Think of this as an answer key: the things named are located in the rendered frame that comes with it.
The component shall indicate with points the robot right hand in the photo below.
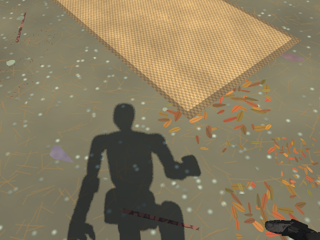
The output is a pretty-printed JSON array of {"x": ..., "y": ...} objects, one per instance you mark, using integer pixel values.
[{"x": 292, "y": 228}]

